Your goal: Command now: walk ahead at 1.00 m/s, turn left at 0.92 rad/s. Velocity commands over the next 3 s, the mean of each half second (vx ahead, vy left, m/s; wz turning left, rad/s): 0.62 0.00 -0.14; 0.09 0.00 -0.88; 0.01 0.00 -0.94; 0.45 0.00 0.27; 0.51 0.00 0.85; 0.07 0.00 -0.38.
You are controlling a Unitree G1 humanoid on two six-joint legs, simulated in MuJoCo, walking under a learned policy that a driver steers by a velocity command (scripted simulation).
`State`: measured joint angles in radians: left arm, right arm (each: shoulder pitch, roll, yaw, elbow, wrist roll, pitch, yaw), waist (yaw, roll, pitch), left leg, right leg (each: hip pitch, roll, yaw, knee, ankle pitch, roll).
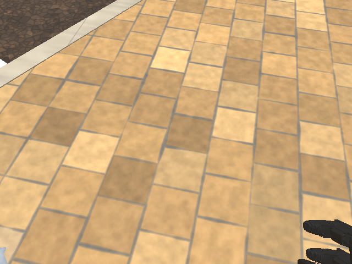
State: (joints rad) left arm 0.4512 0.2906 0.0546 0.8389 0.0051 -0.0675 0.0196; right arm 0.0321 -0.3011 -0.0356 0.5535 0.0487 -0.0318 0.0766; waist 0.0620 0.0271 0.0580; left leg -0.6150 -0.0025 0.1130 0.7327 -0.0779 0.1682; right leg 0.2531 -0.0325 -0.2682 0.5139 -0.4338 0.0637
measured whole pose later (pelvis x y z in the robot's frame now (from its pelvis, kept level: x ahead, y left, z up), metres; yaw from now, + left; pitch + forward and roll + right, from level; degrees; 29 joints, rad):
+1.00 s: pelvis +0.56 +0.03 +0.04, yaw -35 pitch +1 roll +1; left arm 0.17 0.36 0.09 0.56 -0.03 0.06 0.02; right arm 0.11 -0.29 -0.07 0.69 -0.03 -0.02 -0.03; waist 0.02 -0.04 0.05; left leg -0.34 -0.06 -0.09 0.47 -0.14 0.00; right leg -0.49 0.18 0.24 0.97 -0.45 0.03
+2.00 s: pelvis +0.67 -0.09 +0.03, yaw -50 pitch +2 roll -2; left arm 0.36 0.30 0.08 0.80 0.00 -0.08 0.01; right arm 0.21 -0.29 -0.07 0.70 0.04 -0.01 0.05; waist 0.04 -0.01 -0.03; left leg -0.75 0.14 0.01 0.92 -0.08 0.02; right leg 0.15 -0.06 -0.26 0.19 -0.36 0.07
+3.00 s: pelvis +1.13 -0.28 +0.04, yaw -39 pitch +1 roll +0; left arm 0.21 0.33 0.11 0.65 -0.03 0.05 0.03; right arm 0.13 -0.29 -0.06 0.69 -0.03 -0.01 -0.02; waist 0.04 -0.03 0.07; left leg -0.30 -0.06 -0.12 0.48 -0.18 0.00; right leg -0.44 0.18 0.26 0.66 -0.35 0.00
